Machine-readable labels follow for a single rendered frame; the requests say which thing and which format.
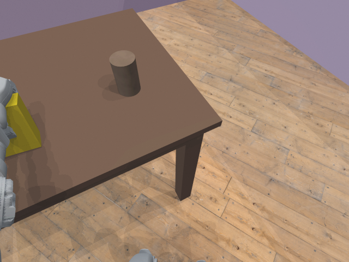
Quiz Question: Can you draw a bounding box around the table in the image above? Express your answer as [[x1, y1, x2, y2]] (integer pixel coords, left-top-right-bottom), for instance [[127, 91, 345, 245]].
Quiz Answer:
[[0, 8, 222, 229]]

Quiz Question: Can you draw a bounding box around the left robot upper arm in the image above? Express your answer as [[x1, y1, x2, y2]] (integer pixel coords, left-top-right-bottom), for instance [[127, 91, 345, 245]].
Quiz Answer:
[[0, 176, 16, 262]]

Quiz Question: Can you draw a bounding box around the left robot hand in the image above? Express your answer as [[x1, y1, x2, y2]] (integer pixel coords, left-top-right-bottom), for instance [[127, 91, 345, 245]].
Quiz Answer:
[[0, 77, 20, 139]]

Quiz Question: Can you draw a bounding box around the robot left shin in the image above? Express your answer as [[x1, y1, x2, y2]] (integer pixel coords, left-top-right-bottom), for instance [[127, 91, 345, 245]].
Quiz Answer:
[[139, 249, 152, 255]]

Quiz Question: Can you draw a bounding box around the sponge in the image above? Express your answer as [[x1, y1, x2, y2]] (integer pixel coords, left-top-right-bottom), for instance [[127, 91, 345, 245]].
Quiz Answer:
[[5, 93, 41, 157]]

